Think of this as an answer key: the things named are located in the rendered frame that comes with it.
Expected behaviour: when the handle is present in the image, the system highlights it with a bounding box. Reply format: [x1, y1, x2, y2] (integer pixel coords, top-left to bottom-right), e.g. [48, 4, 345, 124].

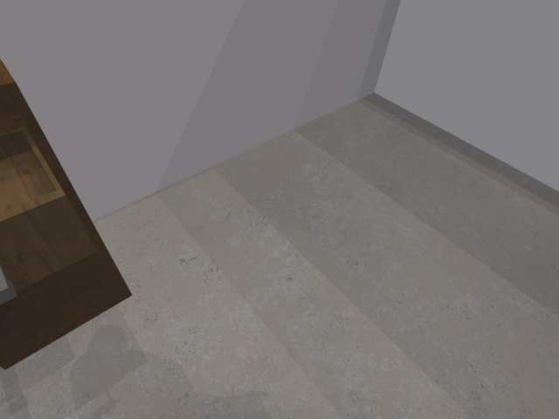
[0, 264, 17, 305]

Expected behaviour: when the drawer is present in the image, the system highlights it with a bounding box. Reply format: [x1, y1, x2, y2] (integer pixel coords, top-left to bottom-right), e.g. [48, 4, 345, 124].
[0, 127, 98, 292]

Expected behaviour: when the cabinet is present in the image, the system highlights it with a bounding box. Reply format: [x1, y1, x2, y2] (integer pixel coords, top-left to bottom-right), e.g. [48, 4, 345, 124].
[0, 59, 132, 370]

